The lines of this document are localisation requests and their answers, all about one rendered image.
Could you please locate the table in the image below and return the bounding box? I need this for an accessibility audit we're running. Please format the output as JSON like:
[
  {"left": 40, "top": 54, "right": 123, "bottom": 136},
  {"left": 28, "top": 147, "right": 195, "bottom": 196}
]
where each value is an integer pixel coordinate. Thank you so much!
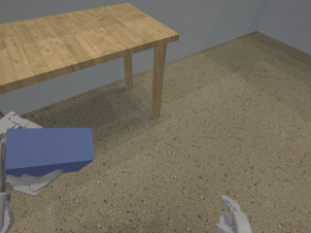
[{"left": 0, "top": 3, "right": 180, "bottom": 119}]

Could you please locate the robot left hand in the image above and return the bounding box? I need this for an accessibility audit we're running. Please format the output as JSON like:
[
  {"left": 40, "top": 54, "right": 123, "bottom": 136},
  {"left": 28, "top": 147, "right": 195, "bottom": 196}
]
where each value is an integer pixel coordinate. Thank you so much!
[{"left": 0, "top": 112, "right": 65, "bottom": 197}]

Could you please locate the robot right hand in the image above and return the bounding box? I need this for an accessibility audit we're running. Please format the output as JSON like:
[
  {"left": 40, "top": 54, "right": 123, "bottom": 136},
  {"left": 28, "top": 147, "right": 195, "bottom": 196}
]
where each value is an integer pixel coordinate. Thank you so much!
[{"left": 216, "top": 195, "right": 254, "bottom": 233}]

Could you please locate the sponge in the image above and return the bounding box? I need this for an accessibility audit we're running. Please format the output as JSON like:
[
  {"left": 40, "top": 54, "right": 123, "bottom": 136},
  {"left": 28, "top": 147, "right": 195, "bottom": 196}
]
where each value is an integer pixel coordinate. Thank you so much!
[{"left": 5, "top": 127, "right": 94, "bottom": 178}]

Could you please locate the robot left forearm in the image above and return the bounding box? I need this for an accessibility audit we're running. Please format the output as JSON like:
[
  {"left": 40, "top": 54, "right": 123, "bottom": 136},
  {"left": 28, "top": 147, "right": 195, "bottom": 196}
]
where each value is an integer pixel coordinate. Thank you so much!
[{"left": 0, "top": 192, "right": 14, "bottom": 233}]

